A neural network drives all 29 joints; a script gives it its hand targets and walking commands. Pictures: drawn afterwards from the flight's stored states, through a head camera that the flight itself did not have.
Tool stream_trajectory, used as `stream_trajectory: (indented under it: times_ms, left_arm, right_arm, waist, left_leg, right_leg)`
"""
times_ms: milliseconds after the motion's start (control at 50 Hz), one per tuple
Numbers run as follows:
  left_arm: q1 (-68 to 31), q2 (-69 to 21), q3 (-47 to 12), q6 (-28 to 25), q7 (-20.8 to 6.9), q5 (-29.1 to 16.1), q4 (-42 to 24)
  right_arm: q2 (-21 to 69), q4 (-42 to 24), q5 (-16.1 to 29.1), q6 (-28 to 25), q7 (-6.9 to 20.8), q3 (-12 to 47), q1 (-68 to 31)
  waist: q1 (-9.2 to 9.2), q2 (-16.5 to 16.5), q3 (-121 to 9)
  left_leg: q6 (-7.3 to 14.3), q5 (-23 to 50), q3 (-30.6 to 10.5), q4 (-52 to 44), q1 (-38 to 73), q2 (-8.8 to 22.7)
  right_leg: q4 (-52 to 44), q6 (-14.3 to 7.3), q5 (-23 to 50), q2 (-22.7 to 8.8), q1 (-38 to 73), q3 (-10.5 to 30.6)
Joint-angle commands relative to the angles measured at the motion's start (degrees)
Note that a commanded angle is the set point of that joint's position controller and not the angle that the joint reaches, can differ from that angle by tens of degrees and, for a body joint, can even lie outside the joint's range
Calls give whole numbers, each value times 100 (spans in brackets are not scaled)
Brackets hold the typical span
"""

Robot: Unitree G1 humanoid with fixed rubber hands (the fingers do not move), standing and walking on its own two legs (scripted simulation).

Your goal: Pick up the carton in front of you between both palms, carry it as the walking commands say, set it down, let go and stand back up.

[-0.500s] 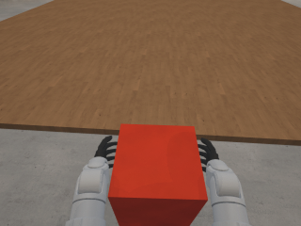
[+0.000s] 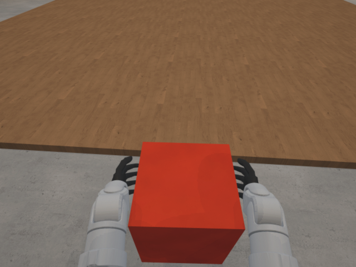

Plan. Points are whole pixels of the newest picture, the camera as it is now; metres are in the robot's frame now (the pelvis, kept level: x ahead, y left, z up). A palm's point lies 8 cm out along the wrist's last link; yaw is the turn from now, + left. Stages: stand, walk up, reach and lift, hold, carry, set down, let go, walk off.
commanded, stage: hold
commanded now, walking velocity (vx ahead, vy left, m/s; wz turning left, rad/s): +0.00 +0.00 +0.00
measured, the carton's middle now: (183, 205) +0.29 +0.00 -0.02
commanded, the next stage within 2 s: carry in 0.52 s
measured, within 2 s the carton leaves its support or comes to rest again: neither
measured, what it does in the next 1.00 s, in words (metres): walks ahead: right foot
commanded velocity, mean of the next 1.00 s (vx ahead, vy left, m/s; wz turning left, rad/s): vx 0.26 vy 0.00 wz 0.00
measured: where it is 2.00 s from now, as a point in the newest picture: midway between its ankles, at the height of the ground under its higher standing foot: (168, 217)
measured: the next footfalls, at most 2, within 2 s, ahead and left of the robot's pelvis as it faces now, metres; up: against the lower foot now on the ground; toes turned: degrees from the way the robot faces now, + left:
right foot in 1.00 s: +0.23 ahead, -0.08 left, +0.00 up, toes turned -9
left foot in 1.40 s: +0.54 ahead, +0.15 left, +0.00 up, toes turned +15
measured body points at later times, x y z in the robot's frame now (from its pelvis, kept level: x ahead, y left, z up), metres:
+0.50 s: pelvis +0.01 +0.00 +0.00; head -0.03 +0.00 +0.45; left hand +0.30 +0.15 +0.04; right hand +0.30 -0.15 +0.04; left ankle +0.02 +0.12 -0.74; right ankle +0.03 -0.12 -0.74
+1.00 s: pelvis +0.14 +0.01 -0.01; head +0.13 +0.01 +0.44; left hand +0.42 +0.16 +0.08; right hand +0.42 -0.14 +0.08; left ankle +0.02 +0.13 -0.74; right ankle +0.18 -0.08 -0.74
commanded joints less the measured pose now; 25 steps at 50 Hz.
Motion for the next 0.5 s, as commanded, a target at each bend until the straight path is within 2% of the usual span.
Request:
stream_trajectory:
  times_ms: [0, 240, 480]
  left_arm:
    - [-2719, -5057, -3099, -102, -1272, -1376, -173]
    - [-2331, -4983, -3216, -59, -1223, -1444, -483]
    - [-2276, -4978, -3261, -58, -1184, -1469, -560]
  right_arm:
    - [5129, -196, 1392, -155, 1185, 3110, -2697]
    - [5030, -499, 1452, -124, 1141, 3197, -2319]
    - [4936, -594, 1450, -139, 1137, 3219, -2292]
  waist:
    - [3, -37, -1305]
    - [0, -14, -1324]
    - [-7, 3, -1286]
  left_leg:
    - [28, 559, 32, -433, -141, -351]
    - [13, 989, -6, -444, -20, -368]
    - [4, 924, -22, -452, -37, -363]
  right_leg:
    - [-307, 28, 631, 333, 547, 42]
    - [-317, 38, 1059, 358, 638, 68]
    - [-306, 21, 930, 379, 572, 53]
